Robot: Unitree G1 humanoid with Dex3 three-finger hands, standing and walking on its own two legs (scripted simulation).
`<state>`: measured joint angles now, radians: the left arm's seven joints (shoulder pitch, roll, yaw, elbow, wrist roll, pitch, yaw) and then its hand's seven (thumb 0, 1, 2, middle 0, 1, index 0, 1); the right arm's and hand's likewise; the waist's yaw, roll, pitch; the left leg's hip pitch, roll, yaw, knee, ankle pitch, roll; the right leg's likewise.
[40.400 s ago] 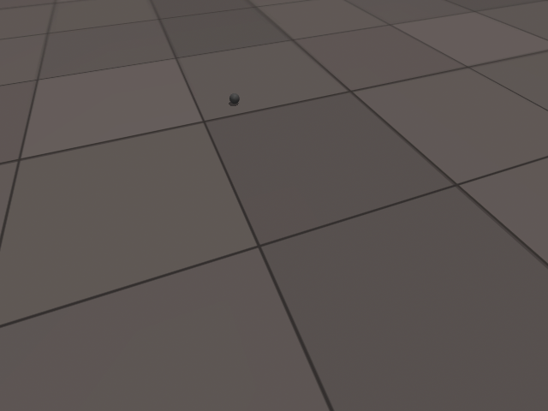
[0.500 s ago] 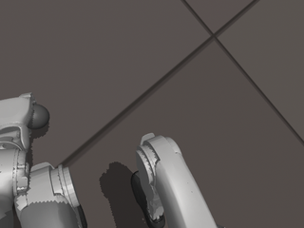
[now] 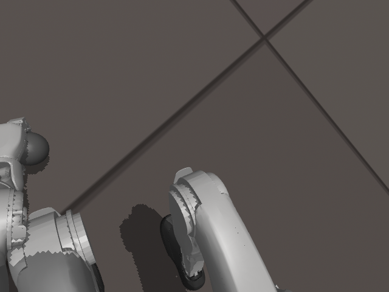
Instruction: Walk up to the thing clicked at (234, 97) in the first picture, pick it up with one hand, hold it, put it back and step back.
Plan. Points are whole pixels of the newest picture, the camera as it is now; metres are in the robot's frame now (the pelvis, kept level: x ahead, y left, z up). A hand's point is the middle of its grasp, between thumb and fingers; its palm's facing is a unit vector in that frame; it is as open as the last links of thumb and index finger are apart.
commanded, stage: rest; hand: left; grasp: from above
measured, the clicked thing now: (29, 148) +0.45 +0.22 -0.25
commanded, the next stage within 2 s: open in 0.04 s
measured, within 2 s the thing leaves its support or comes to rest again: rests again in 0.30 s
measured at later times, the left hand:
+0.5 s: hand (10, 157) +0.44 +0.25 -0.24, palm faces -0.44 -0.11 -0.89, open 11.0 cm
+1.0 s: hand (10, 157) +0.44 +0.25 -0.23, palm faces -0.44 -0.12 -0.89, open 13.2 cm
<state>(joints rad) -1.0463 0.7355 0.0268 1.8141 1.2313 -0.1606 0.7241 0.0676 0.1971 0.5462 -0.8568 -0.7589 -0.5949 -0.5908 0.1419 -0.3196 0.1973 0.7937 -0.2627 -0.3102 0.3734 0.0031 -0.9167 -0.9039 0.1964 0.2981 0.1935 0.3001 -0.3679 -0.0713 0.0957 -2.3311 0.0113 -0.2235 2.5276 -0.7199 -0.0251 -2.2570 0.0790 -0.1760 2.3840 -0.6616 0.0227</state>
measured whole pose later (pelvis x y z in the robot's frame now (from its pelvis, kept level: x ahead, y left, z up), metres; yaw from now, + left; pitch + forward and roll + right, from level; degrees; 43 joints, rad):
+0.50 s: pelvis +0.00 +0.00 +0.00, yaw -1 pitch +29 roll -12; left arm -1.05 0.76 -0.02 1.80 1.19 -0.14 0.73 0.01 -0.06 0.70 -0.45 -0.83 -0.44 -0.79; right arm 0.14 -0.33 0.23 0.78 -0.26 -0.36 0.39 0.00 -0.91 -0.90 0.20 0.30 0.19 0.30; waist -0.37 -0.09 0.11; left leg -2.32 0.01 -0.24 2.52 -0.72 -0.02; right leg -2.24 0.09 -0.19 2.36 -0.66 0.03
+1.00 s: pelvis +0.00 +0.00 +0.01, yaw -1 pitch +29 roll -12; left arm -1.06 0.76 -0.02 1.80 1.18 -0.14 0.72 0.00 -0.41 0.97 -0.13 -1.10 -0.15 -1.08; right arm 0.13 -0.34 0.24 0.76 -0.25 -0.33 0.38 0.00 -0.91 -0.90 0.20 0.30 0.19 0.30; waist -0.38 -0.09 0.12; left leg -2.32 0.02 -0.24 2.51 -0.71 -0.02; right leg -2.23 0.09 -0.19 2.35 -0.65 0.03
